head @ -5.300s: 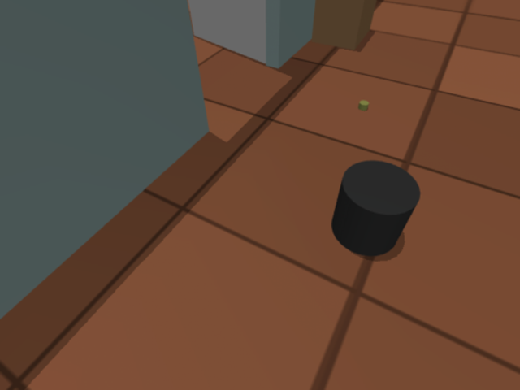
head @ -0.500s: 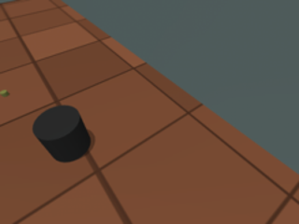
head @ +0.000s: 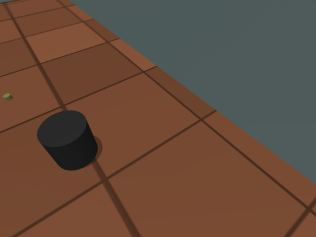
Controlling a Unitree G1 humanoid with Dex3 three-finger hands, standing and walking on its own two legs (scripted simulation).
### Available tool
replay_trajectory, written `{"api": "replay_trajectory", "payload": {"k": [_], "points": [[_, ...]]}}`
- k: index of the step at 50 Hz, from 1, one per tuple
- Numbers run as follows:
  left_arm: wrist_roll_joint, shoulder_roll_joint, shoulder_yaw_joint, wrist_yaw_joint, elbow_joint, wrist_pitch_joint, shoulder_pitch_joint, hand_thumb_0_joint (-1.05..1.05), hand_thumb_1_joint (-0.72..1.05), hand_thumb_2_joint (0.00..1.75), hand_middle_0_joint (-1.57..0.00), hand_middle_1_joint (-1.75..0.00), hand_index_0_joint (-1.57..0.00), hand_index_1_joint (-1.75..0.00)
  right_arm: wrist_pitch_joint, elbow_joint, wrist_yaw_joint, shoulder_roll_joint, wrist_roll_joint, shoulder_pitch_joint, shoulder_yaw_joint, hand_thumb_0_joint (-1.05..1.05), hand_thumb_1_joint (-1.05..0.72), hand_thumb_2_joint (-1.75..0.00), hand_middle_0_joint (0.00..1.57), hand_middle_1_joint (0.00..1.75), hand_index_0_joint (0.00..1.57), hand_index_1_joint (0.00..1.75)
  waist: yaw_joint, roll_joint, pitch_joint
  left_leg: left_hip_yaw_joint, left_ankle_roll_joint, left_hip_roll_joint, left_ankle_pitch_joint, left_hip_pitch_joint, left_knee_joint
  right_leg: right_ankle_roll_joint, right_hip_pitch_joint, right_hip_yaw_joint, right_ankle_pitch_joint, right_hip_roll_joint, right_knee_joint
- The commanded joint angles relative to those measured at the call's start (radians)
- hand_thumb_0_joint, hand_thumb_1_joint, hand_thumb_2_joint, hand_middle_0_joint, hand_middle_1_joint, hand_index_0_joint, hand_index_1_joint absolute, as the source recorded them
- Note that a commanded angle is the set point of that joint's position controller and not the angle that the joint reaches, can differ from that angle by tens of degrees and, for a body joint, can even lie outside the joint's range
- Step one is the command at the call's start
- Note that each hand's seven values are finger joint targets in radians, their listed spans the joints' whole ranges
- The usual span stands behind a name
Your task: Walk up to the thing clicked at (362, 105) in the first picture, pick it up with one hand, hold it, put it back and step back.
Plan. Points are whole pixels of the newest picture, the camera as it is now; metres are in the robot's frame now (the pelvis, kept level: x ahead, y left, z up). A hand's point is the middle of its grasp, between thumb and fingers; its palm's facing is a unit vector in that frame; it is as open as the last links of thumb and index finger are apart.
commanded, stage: stand
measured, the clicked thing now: (7, 97) +1.49 +1.51 -0.76
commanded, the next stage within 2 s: walk up in 0.74 s
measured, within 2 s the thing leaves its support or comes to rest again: neither
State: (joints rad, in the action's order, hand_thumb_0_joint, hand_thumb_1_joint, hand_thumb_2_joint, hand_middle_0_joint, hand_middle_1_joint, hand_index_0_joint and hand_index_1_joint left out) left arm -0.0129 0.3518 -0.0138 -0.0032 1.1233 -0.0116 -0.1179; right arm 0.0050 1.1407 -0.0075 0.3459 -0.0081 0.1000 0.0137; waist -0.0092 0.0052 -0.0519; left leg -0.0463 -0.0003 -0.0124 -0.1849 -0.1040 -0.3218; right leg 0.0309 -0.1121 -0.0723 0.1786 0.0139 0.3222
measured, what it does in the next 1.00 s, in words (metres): steps on the spot: right foot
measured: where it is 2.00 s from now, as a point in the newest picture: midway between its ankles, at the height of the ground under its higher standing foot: (162, 197)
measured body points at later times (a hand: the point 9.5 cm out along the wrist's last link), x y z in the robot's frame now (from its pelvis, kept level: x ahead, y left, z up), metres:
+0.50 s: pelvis +0.00 +0.00 +0.00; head +0.01 +0.00 +0.45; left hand +0.07 +0.30 -0.13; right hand +0.07 -0.30 -0.13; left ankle -0.01 +0.12 -0.75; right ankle +0.00 -0.14 -0.75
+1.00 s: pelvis +0.04 -0.04 -0.02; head +0.04 -0.05 +0.43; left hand +0.11 +0.31 -0.12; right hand +0.08 -0.37 -0.14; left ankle -0.01 +0.11 -0.74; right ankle +0.08 -0.16 -0.75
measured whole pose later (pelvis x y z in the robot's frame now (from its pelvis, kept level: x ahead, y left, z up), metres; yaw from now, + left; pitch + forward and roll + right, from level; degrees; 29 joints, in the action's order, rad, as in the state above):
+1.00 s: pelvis +0.04 -0.04 -0.02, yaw +0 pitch -3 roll +0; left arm -0.04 0.44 0.08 -0.07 1.02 -0.06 -0.22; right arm 0.01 1.03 -0.06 0.42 -0.04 0.25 0.10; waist -0.01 -0.03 -0.04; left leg -0.02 -0.05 -0.06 -0.45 -0.15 -0.60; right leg -0.01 -0.26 0.05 0.26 0.04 0.56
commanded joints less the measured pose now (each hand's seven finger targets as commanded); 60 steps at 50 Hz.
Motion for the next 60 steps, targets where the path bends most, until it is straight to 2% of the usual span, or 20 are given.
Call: {"api": "replay_trajectory", "payload": {"k": [1, 13, 36, 37, 38, 39, 40, 41, 42, 44, 46, 47, 48, 49, 50, 51, 52, 54, 56, 60], "points": [[0.003, 0.216, 0.044, 0.016, -0.062, -0.019, 0.037, 0.0, 0.9, 0.9, -0.2, -0.3, -0.2, -0.3, 0.022, -0.064, 0.01, 0.22, 0.0, -0.043, 0.04, 0.0, -0.9, -0.9, 0.2, 0.3, 0.2, 0.3, 0.001, -0.005, 0.085, 0.098, -0.021, -0.129, 0.14, 0.056, 0.051, -0.046, -0.02, -0.054, -0.159, 0.1, -0.033], [0.003, 0.212, 0.044, 0.014, -0.061, -0.016, 0.025, 0.0, 0.9, 0.9, -0.2, -0.3, -0.2, -0.3, 0.022, -0.065, 0.01, 0.218, 0.002, -0.04, 0.039, 0.0, -0.9, -0.9, 0.2, 0.3, 0.2, 0.3, 0.003, -0.001, 0.06, 0.104, -0.019, -0.125, 0.092, 0.041, 0.061, -0.049, -0.032, -0.054, -0.117, 0.096, -0.034], [0.002, 0.216, 0.044, 0.016, -0.07, -0.017, 0.025, 0.0, 0.9, 0.9, -0.2, -0.3, -0.2, -0.3, 0.024, -0.073, 0.012, 0.224, 0.001, -0.03, 0.04, 0.0, -0.9, -0.9, 0.2, 0.3, 0.2, 0.3, 0.002, -0.008, 0.08, 0.102, -0.019, -0.127, 0.148, 0.053, 0.045, -0.048, -0.014, -0.051, -0.165, 0.103, -0.029], [-0.014, 0.302, 0.105, -0.014, -0.113, -0.032, -0.009, 0.0, 0.9, 0.9, -0.2, -0.3, -0.2, -0.3, 0.039, -0.12, -0.016, 0.313, -0.011, 0.044, 0.101, 0.0, -0.9, -0.9, 0.2, 0.3, 0.2, 0.3, -0.008, -0.021, 0.188, 0.14, -0.105, -0.112, -0.386, 0.095, -0.009, -0.084, -0.025, -0.013, 0.319, 0.037, 0.073], [-0.024, 0.293, 0.109, -0.023, -0.107, -0.032, 0.011, 0.0, 0.9, 0.9, -0.2, -0.3, -0.2, -0.3, 0.039, -0.105, -0.027, 0.332, -0.02, 0.07, 0.117, 0.0, -0.9, -0.9, 0.2, 0.3, 0.2, 0.3, -0.019, -0.062, 0.102, 0.204, -0.138, -0.152, -0.605, 0.058, 0.039, -0.087, -0.165, 0.01, 0.455, 0.023, 0.152], [-0.025, 0.269, 0.108, -0.034, -0.135, -0.031, 0.061, 0.0, 0.9, 0.9, -0.2, -0.3, -0.2, -0.3, 0.037, -0.118, -0.031, 0.341, -0.021, 0.069, 0.129, 0.0, -0.9, -0.9, 0.2, 0.3, 0.2, 0.3, -0.038, -0.131, -0.005, 0.29, -0.173, -0.219, -0.656, 0.045, 0.12, -0.071, -0.324, 0.056, 0.398, -0.001, 0.276], [-0.026, 0.257, 0.11, -0.041, -0.162, -0.029, 0.089, 0.0, 0.9, 0.9, -0.2, -0.3, -0.2, -0.3, 0.04, -0.137, -0.034, 0.353, -0.02, 0.074, 0.141, 0.0, -0.9, -0.9, 0.2, 0.3, 0.2, 0.3, -0.051, -0.18, -0.087, 0.397, -0.229, -0.333, -0.634, 0.035, 0.199, -0.056, -0.431, 0.091, 0.295, 0.002, 0.419], [-0.024, 0.255, 0.112, -0.043, -0.178, -0.034, 0.098, 0.0, 0.9, 0.9, -0.2, -0.3, -0.2, -0.3, 0.048, -0.149, -0.034, 0.356, -0.024, 0.074, 0.15, 0.0, -0.9, -0.9, 0.2, 0.3, 0.2, 0.3, -0.047, -0.149, -0.124, 0.448, -0.265, -0.392, -0.538, 0.041, 0.212, -0.057, -0.482, 0.037, 0.303, 0.056, 0.427], [-0.023, 0.27, 0.12, -0.049, -0.187, -0.043, 0.108, 0.0, 0.9, 0.9, -0.2, -0.3, -0.2, -0.3, 0.057, -0.159, -0.035, 0.34, -0.024, 0.091, 0.146, 0.0, -0.9, -0.9, 0.2, 0.3, 0.2, 0.3, -0.039, -0.097, -0.104, 0.434, -0.268, -0.362, -0.509, 0.028, 0.2, -0.057, -0.465, 0.016, 0.304, 0.077, 0.454], [-0.013, 0.271, 0.126, -0.067, -0.188, -0.045, 0.03, 0.0, 0.9, 0.9, -0.2, -0.3, -0.2, -0.3, 0.057, -0.198, -0.04, 0.347, -0.029, 0.041, 0.151, 0.0, -0.9, -0.9, 0.2, 0.3, 0.2, 0.3, -0.005, -0.156, -0.048, 0.347, -0.234, -0.319, -0.51, 0.005, 0.19, -0.061, -0.364, 0.039, 0.313, 0.087, 0.372], [-0.016, 0.266, 0.138, -0.071, -0.161, -0.05, -0.073, 0.0, 0.9, 0.9, -0.2, -0.3, -0.2, -0.3, 0.049, -0.232, -0.049, 0.327, -0.032, -0.032, 0.148, 0.0, -0.9, -0.9, 0.2, 0.3, 0.2, 0.3, 0.046, -0.179, -0.01, 0.205, -0.182, -0.224, -0.433, -0.126, 0.097, -0.058, -0.129, 0.106, 0.196, 0.048, 0.247], [-0.016, 0.255, 0.146, -0.065, -0.127, -0.053, -0.179, 0.0, 0.9, 0.9, -0.2, -0.3, -0.2, -0.3, 0.042, -0.249, -0.05, 0.31, -0.032, -0.077, 0.143, 0.0, -0.9, -0.9, 0.2, 0.3, 0.2, 0.3, 0.107, -0.146, 0.021, 0.122, -0.15, -0.171, -0.431, -0.241, -0.025, -0.057, 0.069, 0.152, 0.085, 0.02, 0.163], [-0.019, 0.293, 0.164, -0.051, -0.079, -0.059, -0.323, 0.0, 0.9, 0.9, -0.2, -0.3, -0.2, -0.3, 0.036, -0.265, -0.047, 0.26, -0.039, -0.091, 0.127, 0.0, -0.9, -0.9, 0.2, 0.3, 0.2, 0.3, 0.171, -0.004, 0.074, 0.05, -0.117, -0.098, -0.464, -0.406, -0.243, -0.057, 0.284, 0.162, 0.107, -0.011, 0.146], [-0.034, 0.376, 0.191, -0.037, -0.067, -0.063, -0.427, 0.0, 0.9, 0.9, -0.2, -0.3, -0.2, -0.3, 0.035, -0.287, -0.046, 0.175, -0.039, -0.066, 0.099, 0.0, -0.9, -0.9, 0.2, 0.3, 0.2, 0.3, 0.219, 0.303, 0.059, -0.041, -0.071, 0.05, -0.532, -0.649, -0.603, -0.093, 0.375, -0.109, 0.426, 0.14, -0.032], [-0.043, 0.433, 0.192, -0.029, -0.136, -0.071, -0.337, 0.0, 0.9, 0.9, -0.2, -0.3, -0.2, -0.3, 0.03, -0.316, -0.042, 0.175, -0.021, -0.062, 0.092, 0.0, -0.9, -0.9, 0.2, 0.3, 0.2, 0.3, 0.173, 0.278, 0.008, 0.138, -0.03, 0.087, -0.43, -0.707, -0.772, -0.19, 0.193, -0.574, 0.776, 0.413, -0.278], [-0.029, 0.435, 0.178, -0.029, -0.19, -0.073, -0.196, 0.0, 0.9, 0.9, -0.2, -0.3, -0.2, -0.3, 0.031, -0.297, -0.041, 0.262, -0.014, -0.064, 0.112, 0.0, -0.9, -0.9, 0.2, 0.3, 0.2, 0.3, 0.114, 0.115, -0.089, 0.24, -0.026, 0.0, -0.308, -0.639, -0.782, -0.233, 0.022, -0.607, 0.824, 0.446, -0.309], [-0.021, 0.405, 0.167, -0.029, -0.222, -0.078, -0.107, 0.0, 0.9, 0.9, -0.2, -0.3, -0.2, -0.3, 0.036, -0.261, -0.047, 0.297, -0.011, 0.009, 0.125, 0.0, -0.9, -0.9, 0.2, 0.3, 0.2, 0.3, 0.053, 0.08, -0.117, 0.217, -0.023, -0.045, -0.229, -0.616, -0.77, -0.239, 0.014, -0.471, 0.701, 0.39, -0.271], [-0.009, 0.344, 0.154, -0.024, -0.245, -0.086, -0.04, 0.0, 0.9, 0.9, -0.2, -0.3, -0.2, -0.3, 0.042, -0.218, -0.054, 0.299, -0.005, 0.106, 0.122, 0.0, -0.9, -0.9, 0.2, 0.3, 0.2, 0.3, 0.0, 0.094, -0.097, 0.193, -0.008, -0.08, -0.131, -0.537, -0.697, -0.211, -0.002, -0.241, 0.469, 0.289, -0.231], [-0.005, 0.323, 0.146, -0.027, -0.242, -0.095, -0.08, 0.0, 0.9, 0.9, -0.2, -0.3, -0.2, -0.3, 0.039, -0.212, -0.07, 0.277, -0.011, 0.126, 0.121, 0.0, -0.9, -0.9, 0.2, 0.3, 0.2, 0.3, 0.012, 0.101, -0.071, 0.164, 0.006, -0.08, -0.092, -0.456, -0.621, -0.213, -0.027, -0.099, 0.304, 0.256, -0.216], [-0.008, 0.357, 0.163, -0.027, -0.26, -0.102, -0.106, 0.0, 0.9, 0.9, -0.2, -0.3, -0.2, -0.3, 0.038, -0.268, -0.092, 0.259, -0.013, 0.059, 0.114, 0.0, -0.9, -0.9, 0.2, 0.3, 0.2, 0.3, 0.036, 0.112, -0.084, 0.112, 0.016, -0.099, -0.046, -0.455, -0.431, -0.226, 0.006, 0.003, 0.245, 0.246, -0.181]]}}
